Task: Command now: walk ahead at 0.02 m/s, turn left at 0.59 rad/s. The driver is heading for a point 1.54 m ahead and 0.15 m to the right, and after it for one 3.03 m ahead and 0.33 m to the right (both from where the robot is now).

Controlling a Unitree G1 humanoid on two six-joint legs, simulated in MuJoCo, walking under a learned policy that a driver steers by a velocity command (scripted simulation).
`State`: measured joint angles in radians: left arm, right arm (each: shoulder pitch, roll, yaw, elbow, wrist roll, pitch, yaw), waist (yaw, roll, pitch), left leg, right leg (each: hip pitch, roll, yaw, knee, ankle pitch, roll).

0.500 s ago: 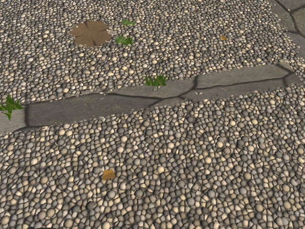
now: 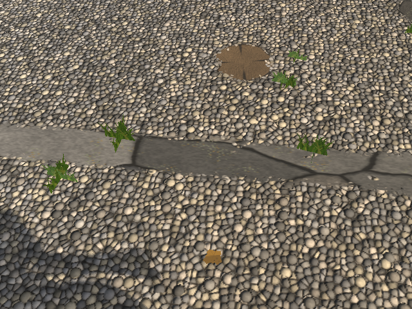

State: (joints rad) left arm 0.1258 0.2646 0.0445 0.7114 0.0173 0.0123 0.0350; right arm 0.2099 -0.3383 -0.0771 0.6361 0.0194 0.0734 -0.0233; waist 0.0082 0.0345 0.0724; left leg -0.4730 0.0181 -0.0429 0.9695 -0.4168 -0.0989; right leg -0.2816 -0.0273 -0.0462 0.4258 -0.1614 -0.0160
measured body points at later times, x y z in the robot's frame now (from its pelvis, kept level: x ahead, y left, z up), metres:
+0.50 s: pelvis +0.01 +0.05 -0.01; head +0.02 +0.06 +0.44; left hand +0.08 +0.34 -0.13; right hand +0.20 -0.17 -0.10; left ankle -0.01 +0.14 -0.74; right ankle +0.00 -0.09 -0.72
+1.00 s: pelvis +0.00 +0.05 -0.01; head +0.03 +0.05 +0.44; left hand +0.20 +0.32 -0.10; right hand +0.10 -0.26 -0.10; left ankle +0.04 +0.17 -0.74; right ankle -0.02 -0.07 -0.74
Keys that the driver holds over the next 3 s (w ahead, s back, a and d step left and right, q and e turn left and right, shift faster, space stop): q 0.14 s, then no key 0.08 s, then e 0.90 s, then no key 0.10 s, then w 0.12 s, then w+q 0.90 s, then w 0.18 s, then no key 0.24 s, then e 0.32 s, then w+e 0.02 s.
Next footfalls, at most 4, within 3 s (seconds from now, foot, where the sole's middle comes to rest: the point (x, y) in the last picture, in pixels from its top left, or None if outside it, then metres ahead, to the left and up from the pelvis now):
0.14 left None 0.03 0.14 -0.78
0.60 right None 0.02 -0.07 -0.78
1.00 left None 0.08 0.16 -0.78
1.40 right None -0.03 -0.07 -0.78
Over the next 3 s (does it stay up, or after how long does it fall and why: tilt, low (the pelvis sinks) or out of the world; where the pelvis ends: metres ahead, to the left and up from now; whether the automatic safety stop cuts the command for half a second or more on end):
stays up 0.65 -0.05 0.00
